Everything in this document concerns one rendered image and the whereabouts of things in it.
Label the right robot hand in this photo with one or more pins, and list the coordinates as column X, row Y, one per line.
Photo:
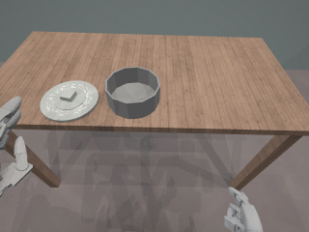
column 243, row 219

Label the knob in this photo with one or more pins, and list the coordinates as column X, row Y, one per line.
column 68, row 95

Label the left robot hand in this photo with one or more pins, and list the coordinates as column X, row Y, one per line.
column 15, row 172

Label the table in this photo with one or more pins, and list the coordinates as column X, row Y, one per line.
column 213, row 85

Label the pot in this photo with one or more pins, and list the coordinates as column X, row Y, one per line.
column 132, row 92

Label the lid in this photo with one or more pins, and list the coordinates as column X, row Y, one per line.
column 57, row 110

